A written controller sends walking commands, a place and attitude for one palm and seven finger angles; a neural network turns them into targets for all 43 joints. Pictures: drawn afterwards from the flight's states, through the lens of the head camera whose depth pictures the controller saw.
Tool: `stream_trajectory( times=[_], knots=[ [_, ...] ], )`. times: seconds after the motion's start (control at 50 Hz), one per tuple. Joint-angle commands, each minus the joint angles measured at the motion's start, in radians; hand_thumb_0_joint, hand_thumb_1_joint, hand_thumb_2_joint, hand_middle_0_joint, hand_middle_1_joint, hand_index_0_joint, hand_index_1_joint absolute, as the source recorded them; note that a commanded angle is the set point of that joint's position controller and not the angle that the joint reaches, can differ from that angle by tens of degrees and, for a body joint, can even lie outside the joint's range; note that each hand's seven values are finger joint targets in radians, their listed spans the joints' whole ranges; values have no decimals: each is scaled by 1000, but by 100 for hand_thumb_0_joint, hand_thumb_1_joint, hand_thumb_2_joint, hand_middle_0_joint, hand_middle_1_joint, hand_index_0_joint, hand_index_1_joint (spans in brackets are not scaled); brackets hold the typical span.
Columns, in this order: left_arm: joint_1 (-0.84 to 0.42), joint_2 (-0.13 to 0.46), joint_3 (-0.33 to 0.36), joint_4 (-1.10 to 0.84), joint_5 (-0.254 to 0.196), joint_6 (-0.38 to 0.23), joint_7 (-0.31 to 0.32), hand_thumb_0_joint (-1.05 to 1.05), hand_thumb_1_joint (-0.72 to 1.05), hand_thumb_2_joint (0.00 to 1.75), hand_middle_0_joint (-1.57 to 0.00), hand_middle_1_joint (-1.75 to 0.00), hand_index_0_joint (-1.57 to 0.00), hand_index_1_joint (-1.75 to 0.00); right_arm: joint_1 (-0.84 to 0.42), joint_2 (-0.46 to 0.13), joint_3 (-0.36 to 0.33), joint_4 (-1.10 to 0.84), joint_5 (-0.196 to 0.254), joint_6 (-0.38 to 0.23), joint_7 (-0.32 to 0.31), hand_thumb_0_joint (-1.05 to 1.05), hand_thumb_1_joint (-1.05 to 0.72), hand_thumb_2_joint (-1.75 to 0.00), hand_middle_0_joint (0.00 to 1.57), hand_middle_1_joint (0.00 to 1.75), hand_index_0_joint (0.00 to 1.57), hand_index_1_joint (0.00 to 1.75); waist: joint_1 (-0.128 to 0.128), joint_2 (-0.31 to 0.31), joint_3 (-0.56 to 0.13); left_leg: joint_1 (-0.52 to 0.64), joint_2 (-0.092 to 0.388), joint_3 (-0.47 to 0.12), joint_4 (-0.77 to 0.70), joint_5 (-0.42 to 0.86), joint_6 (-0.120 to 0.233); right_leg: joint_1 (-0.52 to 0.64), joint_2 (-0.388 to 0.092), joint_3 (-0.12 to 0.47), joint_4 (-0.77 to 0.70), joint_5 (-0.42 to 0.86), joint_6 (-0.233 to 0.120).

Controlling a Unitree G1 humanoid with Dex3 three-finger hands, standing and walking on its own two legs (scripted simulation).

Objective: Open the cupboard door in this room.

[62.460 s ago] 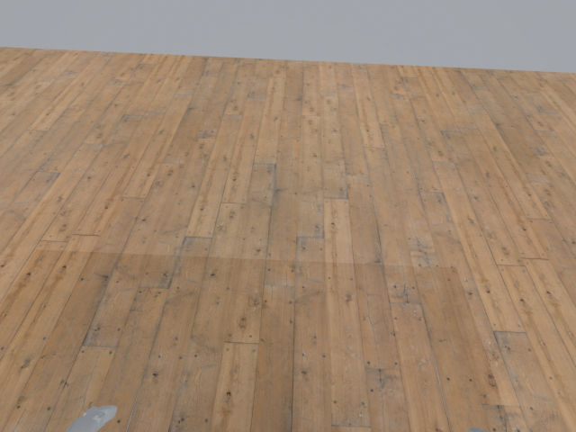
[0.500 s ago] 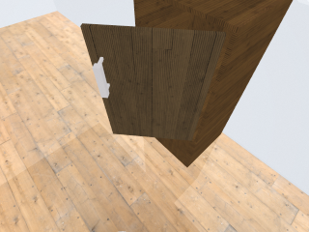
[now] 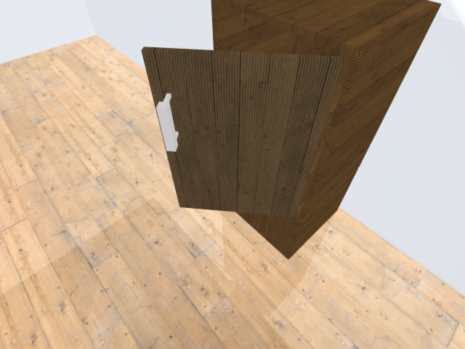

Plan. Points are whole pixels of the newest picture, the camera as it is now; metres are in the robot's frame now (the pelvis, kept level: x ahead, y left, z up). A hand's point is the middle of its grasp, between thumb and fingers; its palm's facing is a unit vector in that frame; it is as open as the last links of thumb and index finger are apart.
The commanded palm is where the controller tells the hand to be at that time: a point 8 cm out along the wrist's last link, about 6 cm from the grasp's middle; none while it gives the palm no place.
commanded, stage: come to a stop and stand still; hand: left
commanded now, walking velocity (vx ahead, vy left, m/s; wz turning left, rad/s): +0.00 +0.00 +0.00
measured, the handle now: (170, 122) +0.61 +0.20 +0.03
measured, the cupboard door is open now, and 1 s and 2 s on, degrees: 42 42 42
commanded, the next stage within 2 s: look again from close up in 1.02 s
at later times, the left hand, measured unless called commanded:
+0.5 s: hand out of the picture -0.02 +0.15 -0.16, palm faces +0.02 -0.98 -0.19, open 7.4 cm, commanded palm none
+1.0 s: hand out of the picture -0.02 +0.13 -0.16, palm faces +0.04 -0.98 -0.18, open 7.3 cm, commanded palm none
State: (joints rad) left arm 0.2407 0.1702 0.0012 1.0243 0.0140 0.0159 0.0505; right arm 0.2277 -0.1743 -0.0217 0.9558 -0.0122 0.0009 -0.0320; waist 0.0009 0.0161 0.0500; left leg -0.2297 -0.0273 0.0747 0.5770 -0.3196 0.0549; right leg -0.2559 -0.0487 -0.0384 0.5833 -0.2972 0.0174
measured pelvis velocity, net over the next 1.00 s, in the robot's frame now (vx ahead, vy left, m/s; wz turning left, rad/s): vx -0.01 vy -0.04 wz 0.01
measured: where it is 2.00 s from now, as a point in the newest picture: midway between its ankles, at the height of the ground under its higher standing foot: outside the picture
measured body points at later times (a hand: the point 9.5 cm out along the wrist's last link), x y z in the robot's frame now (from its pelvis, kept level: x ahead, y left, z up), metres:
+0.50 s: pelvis -0.02 -0.02 +0.01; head -0.01 -0.02 +0.46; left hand -0.02 +0.20 -0.15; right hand -0.01 -0.25 -0.15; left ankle +0.00 +0.08 -0.73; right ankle +0.01 -0.13 -0.73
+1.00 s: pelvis -0.01 -0.04 +0.01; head -0.01 -0.04 +0.46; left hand -0.02 +0.18 -0.15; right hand -0.02 -0.25 -0.15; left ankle +0.00 +0.08 -0.73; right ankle +0.01 -0.13 -0.73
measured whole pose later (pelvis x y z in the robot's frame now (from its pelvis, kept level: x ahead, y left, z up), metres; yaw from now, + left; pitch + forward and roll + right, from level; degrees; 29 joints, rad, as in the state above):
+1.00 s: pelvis -0.01 -0.04 +0.01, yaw +0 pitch -2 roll +1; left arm 0.30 0.14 -0.01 1.10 0.01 -0.02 0.04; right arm 0.29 -0.13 0.01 1.13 -0.01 -0.01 -0.02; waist 0.00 -0.01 0.02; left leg -0.18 0.01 0.05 0.43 -0.21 0.00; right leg -0.21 -0.01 -0.07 0.45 -0.21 -0.03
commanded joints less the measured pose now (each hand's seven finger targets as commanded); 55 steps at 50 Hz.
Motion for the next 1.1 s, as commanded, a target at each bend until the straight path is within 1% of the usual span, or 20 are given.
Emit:
stream_trajectory(
  times=[0.0, 0.02, 0.06, 0.1, 0.12, 0.14, 0.18, 0.2, 0.22, 0.26, 0.34, 0.44, 0.54, 0.6, 0.64, 0.74, 0.8, 0.94, 1.04, 1.08],
  knots=[
    [36, 103, 17, -57, 10, -10, -7, 0, 90, 90, -20, -30, -20, -30, 27, -127, -21, -66, -4, -16, 6, 0, -90, -90, 20, 30, 20, 30, -2, -77, 55, -102, 144, -189, -231, 33, -4, -13, -33, 67, -98, -1, -51],
    [35, 104, 18, -60, 12, -10, -11, 0, 90, 90, -20, -30, -20, -30, 30, -127, -21, -64, -7, -17, 8, 0, -90, -90, 20, 30, 20, 30, -2, -37, 61, -107, 143, -191, -259, -11, -4, -18, -31, 64, -94, 7, -54],
    [56, 109, 18, -60, 12, -6, -14, 0, 90, 90, -20, -30, -20, -30, 22, -141, -22, -60, -9, -17, 12, 0, -90, -90, 20, 30, 20, 30, 3, 11, 64, -141, 146, -208, -314, -155, -4, -7, -24, 52, -86, -13, -49],
    [81, 111, 17, -53, 13, -8, -16, 0, 90, 90, -20, -30, -20, -30, 13, -147, -23, -59, -8, -17, 14, 0, -90, -90, 20, 30, 20, 30, 9, 14, 51, -148, 148, -214, -332, -197, 0, 8, -21, 50, -91, -5, -47],
    [92, 112, 17, -51, 15, -11, -17, 0, 90, 90, -20, -30, -20, -30, 15, -143, -21, -56, -8, -18, 15, 0, -90, -90, 20, 30, 20, 30, 12, 20, 35, -143, 142, -200, -323, -185, 1, 19, -27, 48, -100, 7, -48],
    [102, 116, 16, -50, 13, -15, -18, 0, 90, 90, -20, -30, -20, -30, 19, -138, -18, -51, -7, -18, 16, 0, -90, -90, 20, 30, 20, 30, 10, -7, 10, -126, 132, -192, -304, -163, 1, 25, -34, 64, -119, 4, -49],
    [94, 118, 13, -45, 10, -21, -19, 0, 90, 90, -20, -30, -20, -30, 38, -134, -14, -36, -6, -19, 16, 0, -90, -90, 20, 30, 20, 30, -2, -40, 5, -93, 122, -181, -289, -131, -4, -5, -46, 88, -153, -29, -52],
    [95, 119, 11, -45, 9, -22, -20, 0, 90, 90, -20, -30, -20, -30, 45, -133, -14, -28, -6, -20, 17, 0, -90, -90, 20, 30, 20, 30, -4, -33, 6, -82, 119, -177, -286, -125, -5, -19, -50, 95, -168, -47, -52],
    [91, 120, 13, -45, 10, -24, -20, 0, 90, 90, -20, -30, -20, -30, 54, -127, -12, -20, -5, -20, 16, 0, -90, -90, 20, 30, 20, 30, -8, -49, 4, -76, 121, -175, -282, -107, -4, -16, -50, 93, -172, -37, -52],
    [97, 115, 11, -34, 7, -29, -20, 0, 90, 90, -20, -30, -20, -30, 63, -122, -8, -2, -4, -26, 15, 0, -90, -90, 20, 30, 20, 30, -7, -30, -7, -62, 120, -167, -276, -61, -7, -8, -57, 97, -179, -4, -52],
    [105, 114, 6, -13, 4, -36, -19, 0, 90, 90, -20, -30, -20, -30, 75, -108, 2, 34, 0, -29, 15, 0, -90, -90, 20, 30, 20, 30, -7, -28, 8, -50, 113, -147, -262, 2, -14, -4, -67, 102, -201, 23, -51],
    [115, 104, 2, 13, 0, -41, -17, 0, 90, 90, -20, -30, -20, -30, 95, -92, 11, 76, 3, -32, 12, 0, -90, -90, 20, 30, 20, 30, -6, -30, -2, -28, 112, -129, -245, 75, -23, 15, -73, 105, -216, 54, -53],
    [116, 94, 1, 32, -1, -43, -15, 0, 90, 90, -20, -30, -20, -30, 107, -74, 14, 108, 3, -32, 10, 0, -90, -90, 20, 30, 20, 30, -4, -22, 16, -33, 110, -119, -242, 90, -30, 19, -73, 105, -227, 55, -53],
    [118, 86, 1, 41, -4, -44, -15, 0, 90, 90, -20, -30, -20, -30, 113, -67, 16, 124, 2, -32, 8, 0, -90, -90, 20, 30, 20, 30, -2, -4, 5, -25, 111, -115, -240, 102, -33, 30, -73, 105, -229, 67, -55],
    [117, 85, 1, 43, -2, -44, -14, 0, 90, 90, -20, -30, -20, -30, 114, -61, 16, 129, 3, -30, 8, 0, -90, -90, 20, 30, 20, 30, -2, -19, 23, -35, 110, -112, -238, 95, -34, 26, -74, 108, -239, 57, -55],
    [116, 79, 3, 44, -4, -46, -13, 0, 90, 90, -20, -30, -20, -30, 125, -52, 16, 141, 2, -29, 6, 0, -90, -90, 20, 30, 20, 30, -3, -38, 19, -22, 110, -108, -232, 115, -38, 27, -73, 105, -246, 62, -57],
    [118, 77, 4, 45, -5, -46, -14, 0, 90, 90, -20, -30, -20, -30, 129, -50, 16, 147, 2, -30, 6, 0, -90, -90, 20, 30, 20, 30, -4, -30, 5, -13, 111, -107, -233, 125, -39, 35, -71, 106, -246, 72, -56],
    [127, 71, 6, 47, -3, -47, -12, 0, 90, 90, -20, -30, -20, -30, 126, -41, 15, 153, 2, -28, 4, 0, -90, -90, 20, 30, 20, 30, -1, -27, 25, -13, 111, -104, -236, 135, -41, 34, -72, 100, -256, 81, -56],
    [132, 64, 7, 48, -3, -47, -12, 0, 90, 90, -20, -30, -20, -30, 128, -41, 16, 155, 2, -29, 3, 0, -90, -90, 20, 30, 20, 30, -1, -12, 16, -7, 116, -109, -240, 143, -41, 43, -68, 96, -253, 98, -56],
    [135, 65, 8, 52, -3, -47, -12, 0, 90, 90, -20, -30, -20, -30, 130, -40, 16, 155, 2, -29, 2, 0, -90, -90, 20, 30, 20, 30, -1, -22, 16, -6, 115, -107, -242, 137, -43, 43, -69, 97, -257, 90, -56]
  ],
)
